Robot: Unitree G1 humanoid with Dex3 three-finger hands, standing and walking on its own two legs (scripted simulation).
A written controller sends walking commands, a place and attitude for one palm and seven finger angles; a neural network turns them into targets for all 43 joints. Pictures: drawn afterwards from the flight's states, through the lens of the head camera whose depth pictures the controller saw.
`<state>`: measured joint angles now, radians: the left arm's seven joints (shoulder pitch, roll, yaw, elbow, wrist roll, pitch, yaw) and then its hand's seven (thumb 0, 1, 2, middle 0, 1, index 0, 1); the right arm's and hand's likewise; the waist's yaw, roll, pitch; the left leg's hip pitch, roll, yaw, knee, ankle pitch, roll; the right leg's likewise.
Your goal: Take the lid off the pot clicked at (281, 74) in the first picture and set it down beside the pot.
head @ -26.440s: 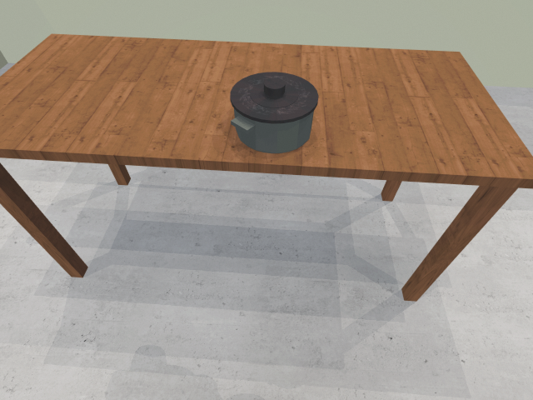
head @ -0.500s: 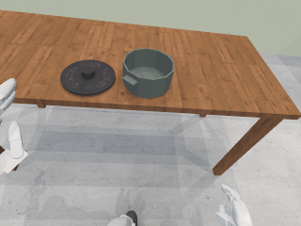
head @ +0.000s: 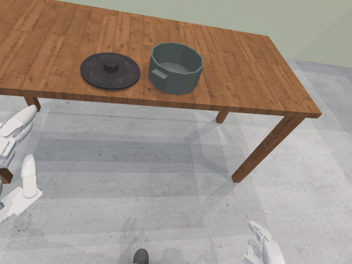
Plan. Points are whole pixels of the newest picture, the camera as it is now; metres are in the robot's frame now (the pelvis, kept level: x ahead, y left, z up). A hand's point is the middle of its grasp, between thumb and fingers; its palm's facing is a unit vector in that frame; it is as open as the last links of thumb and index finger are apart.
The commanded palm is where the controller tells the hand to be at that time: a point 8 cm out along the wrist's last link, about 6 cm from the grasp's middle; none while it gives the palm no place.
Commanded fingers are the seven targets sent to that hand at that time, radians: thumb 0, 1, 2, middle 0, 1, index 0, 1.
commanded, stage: stop stepping back and stand still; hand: left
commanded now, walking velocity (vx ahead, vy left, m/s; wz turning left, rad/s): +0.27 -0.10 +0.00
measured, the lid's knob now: (111, 64) +0.73 +0.26 -0.02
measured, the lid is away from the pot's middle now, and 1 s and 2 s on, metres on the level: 0.23 0.23 0.23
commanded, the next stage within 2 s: let the arm hang, fingers relaxed in 0.78 s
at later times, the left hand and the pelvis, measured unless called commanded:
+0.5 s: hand out of the picture +0.08 +0.31 +0.18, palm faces +0.28 -0.86 -0.43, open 7.4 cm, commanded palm +0.04 +0.36 +0.17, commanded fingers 0.00 0.90 0.90 -0.20 -0.30 -0.20 -0.30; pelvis -0.09 +0.08 +0.00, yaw +1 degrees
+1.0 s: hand out of the picture -0.02 +0.23 -0.20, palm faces +0.12 -0.98 -0.17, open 6.8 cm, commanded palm none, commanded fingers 0.00 0.90 0.90 -0.20 -0.30 -0.20 -0.30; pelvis -0.07 +0.05 -0.03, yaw +6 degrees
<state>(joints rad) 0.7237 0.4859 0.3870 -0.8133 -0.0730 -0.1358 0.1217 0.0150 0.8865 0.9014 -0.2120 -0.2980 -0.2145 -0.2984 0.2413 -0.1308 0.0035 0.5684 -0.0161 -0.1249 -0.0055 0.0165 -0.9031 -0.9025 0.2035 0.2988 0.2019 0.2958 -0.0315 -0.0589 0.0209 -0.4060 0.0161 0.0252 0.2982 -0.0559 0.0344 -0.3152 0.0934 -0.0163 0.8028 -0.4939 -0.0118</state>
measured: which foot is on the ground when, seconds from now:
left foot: down 0.00-0.06, up 0.08-0.24, down 0.26-1.00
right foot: up 0.00-0.08, down 0.10-0.26, up 0.28-0.64, down 0.66-1.00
